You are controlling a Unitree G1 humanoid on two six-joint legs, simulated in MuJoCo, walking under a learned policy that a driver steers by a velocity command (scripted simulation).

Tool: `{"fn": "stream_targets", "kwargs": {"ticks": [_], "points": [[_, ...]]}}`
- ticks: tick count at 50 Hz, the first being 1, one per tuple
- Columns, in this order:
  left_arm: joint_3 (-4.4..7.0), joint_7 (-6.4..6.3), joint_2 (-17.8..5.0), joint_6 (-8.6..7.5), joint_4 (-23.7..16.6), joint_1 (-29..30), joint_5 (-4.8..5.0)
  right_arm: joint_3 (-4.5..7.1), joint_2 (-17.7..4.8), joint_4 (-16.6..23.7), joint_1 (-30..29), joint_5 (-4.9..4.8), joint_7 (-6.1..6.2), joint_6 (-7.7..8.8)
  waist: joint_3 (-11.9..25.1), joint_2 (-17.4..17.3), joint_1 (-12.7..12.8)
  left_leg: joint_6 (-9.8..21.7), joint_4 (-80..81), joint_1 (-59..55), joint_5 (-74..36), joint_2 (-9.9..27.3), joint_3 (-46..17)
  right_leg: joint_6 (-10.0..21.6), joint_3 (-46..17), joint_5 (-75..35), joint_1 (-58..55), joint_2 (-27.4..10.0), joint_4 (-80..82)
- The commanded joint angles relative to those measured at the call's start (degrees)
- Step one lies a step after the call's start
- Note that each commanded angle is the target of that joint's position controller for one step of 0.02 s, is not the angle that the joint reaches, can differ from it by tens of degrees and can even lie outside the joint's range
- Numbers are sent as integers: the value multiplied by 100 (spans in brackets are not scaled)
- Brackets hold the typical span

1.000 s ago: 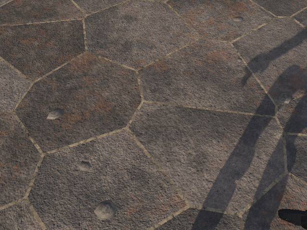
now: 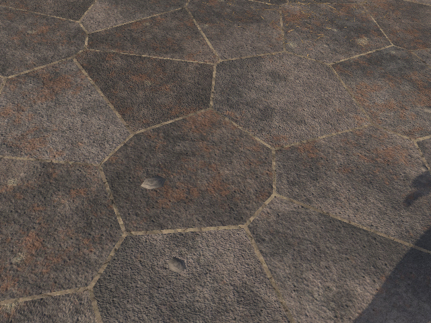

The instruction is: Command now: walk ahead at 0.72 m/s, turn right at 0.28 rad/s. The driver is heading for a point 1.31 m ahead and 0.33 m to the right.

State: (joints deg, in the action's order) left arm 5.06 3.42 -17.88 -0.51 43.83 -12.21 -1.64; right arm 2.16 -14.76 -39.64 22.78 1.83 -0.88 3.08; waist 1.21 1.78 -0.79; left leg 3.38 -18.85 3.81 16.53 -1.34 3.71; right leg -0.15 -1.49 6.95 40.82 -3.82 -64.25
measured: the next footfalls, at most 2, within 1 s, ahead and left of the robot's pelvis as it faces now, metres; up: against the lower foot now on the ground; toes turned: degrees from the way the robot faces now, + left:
right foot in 0.30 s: +0.36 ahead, -0.10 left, +0.00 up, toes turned -17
left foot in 0.74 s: +0.86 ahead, -0.16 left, +0.00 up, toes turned -25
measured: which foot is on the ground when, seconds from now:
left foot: down 0.00-0.32, up 0.34-0.72, down 0.74-1.00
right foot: up 0.00-0.28, down 0.30-0.76, up 0.78-1.00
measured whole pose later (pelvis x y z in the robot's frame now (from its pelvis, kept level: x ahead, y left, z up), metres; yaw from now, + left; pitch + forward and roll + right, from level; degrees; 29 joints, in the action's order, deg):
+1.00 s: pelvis +0.84 -0.22 +0.00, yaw -16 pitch +0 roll +1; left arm -2.6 1.1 -14.5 -5.5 35.6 -0.1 -2.8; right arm 2.9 -16.8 -53.1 30.7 -0.3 -0.8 3.3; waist -3.5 0.9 -4.7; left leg 6.1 -20.4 6.6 13.2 -9.5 -6.8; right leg -1.3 -5.6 11.1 37.7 -2.6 -50.1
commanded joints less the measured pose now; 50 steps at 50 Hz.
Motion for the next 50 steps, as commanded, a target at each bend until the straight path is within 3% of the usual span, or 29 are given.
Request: {"fn": "stream_targets", "kwargs": {"ticks": [1,4,8,10,12,14,15,16,17,18,20,21,22,24,26,28,30,32,34,36,37,38,39,40,42,44,47,49,50], "points": [[48,111,-368,94,-340,633,60,257,-942,146,76,43,16,142,-816,-689,-163,84,1566,231,470,1239,-441,-66,-251,-571,766,286,225],[28,152,-397,46,-323,810,-18,208,-834,-28,148,38,80,219,-938,-594,-175,83,1776,-245,193,1387,-67,29,-25,-895,1037,282,621],[-121,262,-232,12,-451,1190,-45,154,-703,-367,283,28,151,281,-1256,-496,-267,5,1813,-934,-1019,1419,578,389,540,-773,1090,126,1476],[-219,258,-120,24,-585,1248,-14,119,-720,-529,249,34,193,259,-1195,-579,-168,-122,1378,-1208,-3538,1379,1019,670,1031,-357,596,283,1994],[-239,149,-191,49,-628,947,60,133,-960,-649,313,64,289,200,-639,-891,54,-219,386,-1627,-7514,1490,1173,1004,1536,142,-367,803,2176],[-99,62,-555,24,-275,-632,123,237,-1369,-613,40,178,377,14,278,-1134,870,-162,-1821,-1634,-9086,1703,1136,1323,1469,1051,-1869,1185,2135],[69,-12,-890,-53,46,-1792,84,276,-1524,-499,-192,146,339,-18,764,-925,1418,-35,-3544,-677,-8289,1646,1009,1531,982,1470,-3424,1298,2529],[228,-132,-1247,-40,162,-2200,67,158,-1091,-428,-400,117,222,61,828,-96,1477,-38,-5535,962,-4138,986,977,1799,-408,2318,-4705,494,3067],[340,-152,-1674,62,82,-1588,38,-14,-406,140,-637,6,70,235,656,1352,765,-394,-7419,3886,807,-475,166,2808,-4112,3352,-5753,-766,4335],[334,-146,-1522,39,-17,-1464,118,-38,-737,382,-1327,50,73,376,521,227,984,-258,-7536,4634,390,-126,-954,2692,-4730,2742,-5786,-906,4852],[229,-242,-1056,-35,150,-1421,70,-90,-784,413,-1248,33,48,513,-142,-703,437,-208,-6403,4212,-11,450,-1000,2233,-3715,1777,-4521,-757,5162],[163,-298,-928,-103,126,-1176,57,-116,-755,409,-1231,137,51,432,-374,-777,185,-309,-6043,3925,86,602,-980,2096,-3143,1367,-3886,-469,5164],[86,-332,-792,-171,74,-954,62,-151,-719,352,-1068,240,35,297,-507,-707,-29,-419,-5785,3701,133,715,-936,2033,-2712,1136,-3416,-185,5212],[47,-311,-806,-310,15,-899,147,-200,-666,439,-1177,312,-7,78,-733,-550,-134,-607,-5073,3520,294,854,-669,1996,-2203,852,-2628,158,5432],[67,-310,-904,-389,4,-974,159,-272,-599,803,-1981,252,-77,33,-1029,-356,48,-748,-3995,3389,-347,840,-325,1919,-1963,163,-2068,385,5697],[38,-302,-784,-437,122,-1136,194,-377,-375,873,-2338,149,-163,80,-1003,-146,290,-639,-2554,2919,-1603,736,-51,1607,-1375,-1026,-2161,595,5771],[11,-264,-778,-549,304,-1509,267,-397,-283,858,-2615,40,-192,129,-821,-60,645,-341,-1669,2414,-2800,563,202,1340,-1191,-2174,-2709,366,6064],[12,-277,-934,-637,412,-1554,217,-323,-453,796,-2648,0,-143,141,-613,69,691,-40,-1160,2406,-2952,408,250,1104,-928,-3323,-3810,147,5912],[60,-356,-1219,-643,461,-1485,102,-182,-765,621,-2228,4,-107,170,-123,365,386,168,-1066,2063,-2232,-4,366,881,-668,-5395,-4795,-98,5162],[111,-449,-1372,-505,443,-1089,-175,37,-1210,31,-410,-113,-1,139,749,625,-609,359,-1339,686,-1293,-357,326,762,-412,-6810,-5055,-312,3216],[97,-484,-1301,-414,379,-667,-238,151,-1373,-390,903,-139,84,79,1104,418,-1370,503,-1168,-489,-1086,-208,268,693,-65,-6395,-4431,-157,1440],[-44,-472,-787,-444,182,-504,-214,321,-1790,-586,1664,-82,154,17,1361,-584,-1506,898,-1574,-1811,288,528,-1030,543,153,-3208,-2684,468,-1308],[-235,-271,-150,-592,-111,-1346,102,410,-2101,-659,1135,22,64,-4,1782,-2829,-363,1952,-191,-2944,825,1856,-5148,157,-185,1908,-283,1459,-2870],[-300,-335,-501,-645,-106,-834,-16,376,-1487,-440,362,-2,-27,-3,1335,-1210,-495,1928,253,-2576,1280,1752,-5356,359,-604,1300,293,902,-2746],[-365,-292,-622,-708,-346,59,-138,262,-933,-580,177,-91,-57,24,367,178,-299,1567,457,-838,929,1390,-4117,379,-583,810,-53,340,-1686],[-455,-249,-445,-560,-622,320,-306,176,-840,-799,171,-110,31,79,-424,79,98,1479,590,487,-401,986,-3458,157,-492,1047,-301,177,-1058],[-595,-256,-297,-434,-917,526,-225,241,-1155,-817,149,-128,10,210,-713,-78,350,1457,628,1487,-3647,677,-2562,-168,-94,1078,-795,156,541],[-706,-215,-97,-451,-1112,963,-110,306,-1225,-793,5,-154,0,166,-623,-320,271,1054,515,2025,-4432,172,-1917,-214,277,9,-1703,441,1961],[-622,-275,-153,-686,-1275,1460,109,300,-1021,-505,-86,-512,123,238,-514,-94,-33,800,487,2155,-3376,14,-2143,-249,17,-495,-2001,769,2827]]}}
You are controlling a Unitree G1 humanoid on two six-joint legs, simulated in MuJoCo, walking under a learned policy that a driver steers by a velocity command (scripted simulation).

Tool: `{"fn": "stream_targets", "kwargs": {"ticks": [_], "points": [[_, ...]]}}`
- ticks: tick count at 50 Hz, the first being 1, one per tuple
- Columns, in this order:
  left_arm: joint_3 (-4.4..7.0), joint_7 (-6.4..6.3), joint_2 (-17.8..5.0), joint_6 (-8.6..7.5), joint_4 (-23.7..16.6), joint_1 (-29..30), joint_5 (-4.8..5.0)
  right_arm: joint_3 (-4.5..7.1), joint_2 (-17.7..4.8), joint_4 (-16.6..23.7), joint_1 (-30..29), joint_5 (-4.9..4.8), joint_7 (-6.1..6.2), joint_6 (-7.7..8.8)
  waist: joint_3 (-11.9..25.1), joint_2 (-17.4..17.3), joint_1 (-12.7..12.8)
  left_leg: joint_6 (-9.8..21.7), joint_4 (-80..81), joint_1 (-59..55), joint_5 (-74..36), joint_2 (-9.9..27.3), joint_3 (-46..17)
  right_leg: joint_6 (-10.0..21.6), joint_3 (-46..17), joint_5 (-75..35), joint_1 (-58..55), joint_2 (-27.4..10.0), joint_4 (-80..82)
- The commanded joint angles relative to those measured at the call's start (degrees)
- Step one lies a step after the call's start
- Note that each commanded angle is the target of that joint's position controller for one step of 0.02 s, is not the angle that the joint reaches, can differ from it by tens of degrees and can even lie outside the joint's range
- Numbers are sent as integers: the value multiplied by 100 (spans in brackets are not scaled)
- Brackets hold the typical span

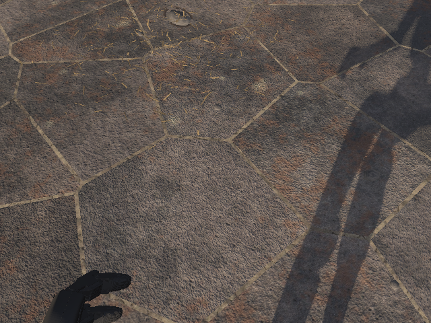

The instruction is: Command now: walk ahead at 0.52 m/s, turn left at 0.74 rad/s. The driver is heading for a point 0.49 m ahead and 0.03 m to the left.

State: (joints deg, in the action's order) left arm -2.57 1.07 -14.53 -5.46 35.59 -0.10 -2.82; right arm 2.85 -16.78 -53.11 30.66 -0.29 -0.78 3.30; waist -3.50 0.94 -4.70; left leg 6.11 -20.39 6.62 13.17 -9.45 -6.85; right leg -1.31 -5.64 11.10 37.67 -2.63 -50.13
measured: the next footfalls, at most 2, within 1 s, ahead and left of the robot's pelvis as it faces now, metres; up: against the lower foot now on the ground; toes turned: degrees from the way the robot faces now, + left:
right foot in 0.14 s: +0.36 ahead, -0.13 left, +0.00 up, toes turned +18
left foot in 0.56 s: +0.28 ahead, +0.13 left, +0.00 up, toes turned +31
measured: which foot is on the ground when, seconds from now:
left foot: down 0.00-0.12, up 0.14-0.54, down 0.56-1.00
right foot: up 0.00-0.12, down 0.14-0.56, up 0.58-0.86, down 0.88-1.00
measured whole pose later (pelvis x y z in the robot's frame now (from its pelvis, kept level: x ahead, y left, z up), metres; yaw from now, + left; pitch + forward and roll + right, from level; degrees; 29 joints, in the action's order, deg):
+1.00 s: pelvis +0.28 -0.02 -0.01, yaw +32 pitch -1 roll +0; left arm 0.7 0.0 -13.0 0.4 47.4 -11.6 -1.5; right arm 1.5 -13.4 -41.5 9.4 1.2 1.1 -1.5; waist -0.4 -1.7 -0.3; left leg -1.0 -30.1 16.7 12.5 0.1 -1.4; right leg 0.1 1.7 17.4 13.4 -1.1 -31.5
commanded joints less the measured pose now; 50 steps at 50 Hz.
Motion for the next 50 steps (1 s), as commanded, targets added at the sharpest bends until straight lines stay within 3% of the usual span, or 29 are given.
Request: {"fn": "stream_targets", "kwargs": {"ticks": [1,4,6,7,8,9,10,11,12,14,17,19,22,26,28,29,30,31,32,33,36,38,41,43,44,45,46,47,50], "points": [[201,-84,-562,-253,-512,350,250,281,-1023,752,-673,-335,168,201,212,-80,286,334,593,1674,-2529,832,-1272,-167,365,-1554,-2100,835,1997],[424,-218,-842,-243,-598,211,316,341,-962,666,-431,-237,274,25,540,-577,304,-141,-299,1072,-2016,671,-1539,-117,8,-2327,-2792,892,2691],[537,-271,-912,-206,-417,-770,205,342,-785,899,-799,-225,311,-96,1150,-679,896,-606,-1953,1187,-2127,250,-1332,28,-2,-2891,-4029,617,2857],[568,-287,-1081,-140,-203,-1758,125,200,-296,1143,-756,-72,308,-146,2026,-100,1134,-855,-3812,1875,311,52,-918,478,-898,-4241,-5404,-669,2141],[471,-243,-1082,-33,-306,-1883,-79,21,204,1164,549,-56,279,-174,3028,1350,547,-954,-5561,2713,3514,-247,-792,1409,-2795,-6609,-6389,-2454,1693],[546,-171,-1031,104,-322,-1731,113,69,-389,1085,1125,-97,219,-260,3395,1394,408,-1139,-6654,2874,3137,367,-689,1948,-3336,-6007,-6177,-2904,1670],[637,-192,-1052,193,-371,-1074,283,107,-584,1282,668,-219,227,-349,2897,1255,276,-1184,-6980,3463,2246,817,-257,2050,-3342,-2962,-5594,-2683,2273],[532,-266,-591,262,-507,-651,272,224,-856,1351,-86,-203,317,-430,1988,463,403,-1231,-6644,3571,1617,1066,59,1758,-2506,-1659,-4513,-2036,2746],[469,-300,-484,306,-507,-372,221,315,-1016,1503,-556,-188,370,-527,1312,287,363,-1275,-6502,3387,1343,1178,171,1560,-1791,-1558,-3540,-1654,3022],[536,-279,-581,281,-295,-168,140,281,-697,1748,-809,-118,370,-607,669,278,189,-1229,-5618,2897,1260,1377,267,1401,-748,-2194,-2415,-1252,3275],[703,-297,-862,211,60,-413,144,184,-309,2040,-1189,-76,315,-510,905,449,305,-1175,-4456,2789,780,1512,404,1580,-157,-3213,-2663,-1349,3411],[761,-321,-962,264,108,-233,193,196,-383,2070,-1252,-93,226,-514,1153,422,256,-1082,-3875,2471,238,1595,416,1584,134,-2969,-2757,-1476,3440],[829,-269,-1116,326,158,-5,280,241,-573,2166,-1548,-107,90,-614,975,501,267,-890,-3022,1868,-262,1563,639,1385,697,-1954,-2453,-1434,3531],[875,-103,-1324,341,471,-495,478,209,-536,2403,-1999,-15,18,-624,825,331,394,-578,-1569,1249,68,1158,786,1271,621,-1968,-2679,-1431,2997],[782,-57,-1067,339,644,-774,512,298,-804,2250,-1647,20,56,-565,932,58,277,-288,-334,141,-1261,1042,719,729,995,-1346,-2335,-1059,2141],[640,-17,-691,328,597,-990,241,406,-1340,2320,-1483,55,156,-553,1259,-1093,404,95,-253,-867,-3538,2299,-737,183,1505,525,-1422,-521,832],[603,-27,-688,357,459,-1074,158,379,-1525,2492,-1743,206,182,-541,1480,-1918,420,1295,-246,-926,-3950,3459,-1912,-206,1240,2769,-414,39,-400],[752,-72,-1149,431,503,-713,263,310,-1186,2450,-1664,222,147,-479,1543,-1106,49,1424,-180,-538,-3623,3193,-1591,-281,648,2695,-412,-65,-1146],[776,-100,-1132,491,488,-680,375,253,-1077,2341,-1843,202,126,-419,1295,-976,210,1118,-189,-298,-3255,2806,-1082,-241,544,2390,-388,-97,-1302],[765,-163,-1017,548,620,-839,372,256,-1042,2325,-2153,149,124,-390,1196,-798,362,822,-180,-125,-2793,2530,-784,-240,498,2074,-428,-146,-1181],[735,-226,-879,651,744,-1127,300,149,-770,2290,-2654,121,162,-386,1087,-876,637,675,-162,621,-2883,2224,-298,-364,609,1441,-1161,-40,-834],[635,-216,-647,653,752,-1093,310,126,-623,2220,-2679,113,162,-394,1099,-923,555,653,-232,623,-2583,2146,-237,-345,629,1271,-1490,-43,-3],[588,-172,-623,645,713,-1018,316,122,-598,2004,-2495,103,165,-419,1106,-1008,416,730,-280,598,-2060,2267,-530,-249,648,974,-1952,6,997],[560,-120,-533,619,829,-1310,252,53,-428,1873,-2561,22,154,-413,992,-883,671,421,-398,955,-1101,2028,-452,-54,774,-158,-2751,113,2391],[558,-114,-671,604,823,-1332,127,-8,-243,1750,-2300,45,146,-377,914,-563,584,45,-537,1199,-346,1731,-336,96,383,-773,-3095,-148,2730],[641,-151,-1171,599,752,-1229,90,-22,-151,1704,-1960,158,118,-341,818,450,185,-330,-995,1381,533,1211,114,403,-279,-1419,-3048,-840,2762],[586,-132,-952,578,768,-799,110,-7,-141,1688,-2003,178,145,-347,646,1081,84,-591,-850,739,567,1052,408,814,-501,-30,-1908,-1044,3102],[503,-108,-647,536,652,-524,97,48,-363,1604,-2253,189,181,-372,351,818,196,-666,-803,452,166,1096,384,673,-325,875,-1572,-736,3231],[491,-133,-662,405,831,-778,151,99,-347,1460,-2315,162,257,-444,184,541,383,-607,-697,460,-247,1139,281,314,-2,1081,-1694,-408,3161]]}}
